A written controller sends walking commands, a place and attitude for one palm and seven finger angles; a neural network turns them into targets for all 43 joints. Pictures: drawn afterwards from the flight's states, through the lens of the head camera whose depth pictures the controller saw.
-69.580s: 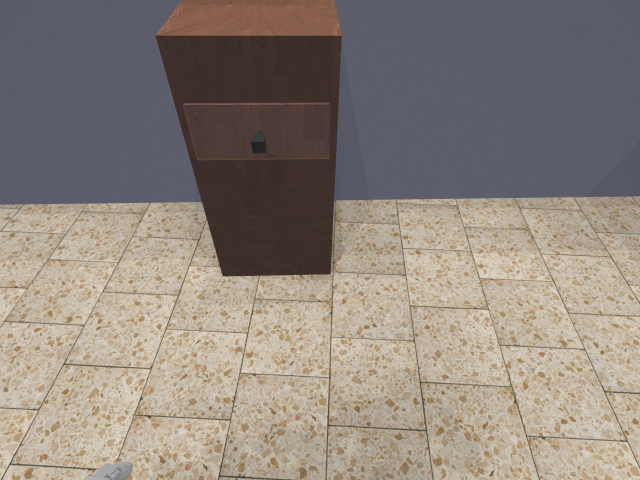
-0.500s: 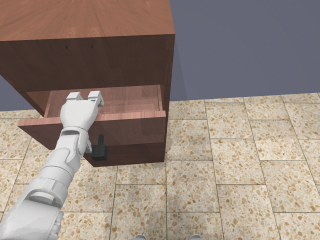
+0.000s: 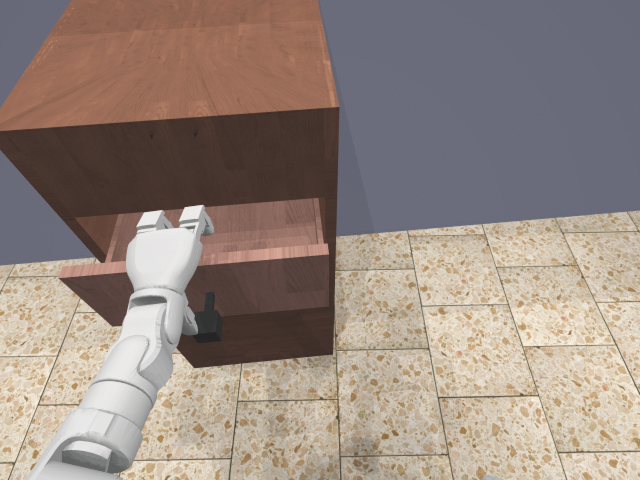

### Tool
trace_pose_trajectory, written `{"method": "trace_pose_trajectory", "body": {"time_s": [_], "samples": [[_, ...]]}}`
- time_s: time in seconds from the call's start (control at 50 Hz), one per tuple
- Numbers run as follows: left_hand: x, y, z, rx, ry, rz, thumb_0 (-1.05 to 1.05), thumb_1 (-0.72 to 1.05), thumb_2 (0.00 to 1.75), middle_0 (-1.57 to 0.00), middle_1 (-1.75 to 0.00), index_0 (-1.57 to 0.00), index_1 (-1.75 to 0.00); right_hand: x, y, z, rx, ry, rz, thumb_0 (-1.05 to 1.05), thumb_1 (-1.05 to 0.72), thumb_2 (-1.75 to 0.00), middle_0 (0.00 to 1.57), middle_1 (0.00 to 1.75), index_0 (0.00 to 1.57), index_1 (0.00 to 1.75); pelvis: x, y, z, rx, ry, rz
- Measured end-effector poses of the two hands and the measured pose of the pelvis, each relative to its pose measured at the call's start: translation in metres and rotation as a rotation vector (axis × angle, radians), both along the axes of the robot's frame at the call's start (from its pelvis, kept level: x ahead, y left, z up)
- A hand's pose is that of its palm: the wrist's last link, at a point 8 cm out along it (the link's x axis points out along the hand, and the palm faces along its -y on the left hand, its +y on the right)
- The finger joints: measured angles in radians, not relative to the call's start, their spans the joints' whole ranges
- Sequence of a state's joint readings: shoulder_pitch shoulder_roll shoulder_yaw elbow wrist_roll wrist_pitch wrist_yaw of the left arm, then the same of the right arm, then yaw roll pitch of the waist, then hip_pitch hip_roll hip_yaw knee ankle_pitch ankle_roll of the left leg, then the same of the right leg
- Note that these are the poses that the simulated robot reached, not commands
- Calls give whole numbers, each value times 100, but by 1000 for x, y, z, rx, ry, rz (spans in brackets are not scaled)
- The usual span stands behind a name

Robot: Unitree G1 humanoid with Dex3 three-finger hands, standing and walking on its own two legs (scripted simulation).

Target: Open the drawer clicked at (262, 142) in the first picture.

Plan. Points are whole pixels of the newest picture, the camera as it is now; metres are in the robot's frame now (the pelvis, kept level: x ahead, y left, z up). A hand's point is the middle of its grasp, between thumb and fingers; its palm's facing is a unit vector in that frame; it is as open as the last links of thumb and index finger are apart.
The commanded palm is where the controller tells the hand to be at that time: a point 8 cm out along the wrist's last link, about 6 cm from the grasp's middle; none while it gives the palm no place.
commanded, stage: draw the hand back to the body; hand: left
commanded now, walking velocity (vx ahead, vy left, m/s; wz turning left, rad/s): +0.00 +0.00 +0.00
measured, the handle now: (208, 315) +0.36 +0.20 -0.09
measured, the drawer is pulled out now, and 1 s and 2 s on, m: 0.11 0.11 0.11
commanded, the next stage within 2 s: step back with the hand held close in 1.28 s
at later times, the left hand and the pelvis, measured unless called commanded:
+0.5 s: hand (163, 331) +0.25 +0.17 +0.12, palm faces +0.30 -0.90 -0.33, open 13.3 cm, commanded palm +0.21 +0.22 +0.14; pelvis -0.02 -0.05 +0.02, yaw +2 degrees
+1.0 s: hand (70, 429) +0.16 +0.18 +0.18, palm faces +0.42 -0.81 -0.42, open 9.3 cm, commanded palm +0.10 +0.22 +0.20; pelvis -0.01 -0.06 +0.03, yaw +3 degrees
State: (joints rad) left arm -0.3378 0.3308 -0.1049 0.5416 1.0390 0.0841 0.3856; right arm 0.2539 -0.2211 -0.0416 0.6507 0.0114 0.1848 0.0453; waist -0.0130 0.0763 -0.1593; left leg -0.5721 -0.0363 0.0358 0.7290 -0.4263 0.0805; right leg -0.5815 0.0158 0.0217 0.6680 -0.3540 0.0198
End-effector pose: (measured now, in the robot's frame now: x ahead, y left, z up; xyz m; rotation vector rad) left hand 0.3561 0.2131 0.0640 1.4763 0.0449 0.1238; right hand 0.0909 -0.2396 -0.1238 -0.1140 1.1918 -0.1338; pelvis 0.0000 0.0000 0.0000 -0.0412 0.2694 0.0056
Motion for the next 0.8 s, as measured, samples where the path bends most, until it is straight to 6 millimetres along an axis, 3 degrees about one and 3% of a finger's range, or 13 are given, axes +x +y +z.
{"method": "trace_pose_trajectory", "body": {"time_s": [0.18, 0.3, 0.36, 0.4, 0.5, 0.62, 0.8], "samples": [[-61, 22, 25, -6, 52, 106, 0, -48, 30, -31, -120, -32, -120, 33, -9, 24, 1, -174, 53, 1, -90, -90, 20, 29, 20, 30, -13, -14, 10, 18, -99, 11], [-100, 20, 38, -10, 62, 76, 0, -49, 30, -31, -120, -32, -120, 55, -19, 38, -24, -277, 117, 1, -90, -90, 20, 29, 20, 30, -25, -27, 12, 30, -151, 27], [-116, 12, 42, -571, -6, 140, 0, -48, 31, -31, -119, -32, -120, 62, -19, 49, -25, -347, 128, 1, -91, -90, 20, 29, 20, 30, -29, -32, 16, 36, -224, 35], [-125, 2, 46, -834, -68, 148, 0, -46, 32, -31, -118, -32, -118, 65, -17, 58, -31, -396, 138, 1, -91, -90, 20, 29, 20, 30, -27, -37, 19, 41, -259, 32], [-139, -5, 70, -1112, -229, 123, 0, -36, 36, -30, -112, -31, -112, 70, -16, 73, -36, -471, 157, 1, -90, -90, 20, 29, 20, 30, -22, -50, 24, 49, -307, 34], [-163, 6, 92, -1119, -320, 137, 0, -18, 44, -29, -100, -29, -100, 67, -30, 73, -30, -480, 161, 1, -90, -90, 20, 30, 20, 30, -20, -61, 28, 46, -316, 32], [-211, -2, 104, -1053, -303, 148, 0, 11, 56, -26, -81, -27, -81, 60, -51, 60, -55, -432, 160, 1, -90, -90, 20, 30, 20, 30, -17, -65, 30, 45, -306, 41]]}}
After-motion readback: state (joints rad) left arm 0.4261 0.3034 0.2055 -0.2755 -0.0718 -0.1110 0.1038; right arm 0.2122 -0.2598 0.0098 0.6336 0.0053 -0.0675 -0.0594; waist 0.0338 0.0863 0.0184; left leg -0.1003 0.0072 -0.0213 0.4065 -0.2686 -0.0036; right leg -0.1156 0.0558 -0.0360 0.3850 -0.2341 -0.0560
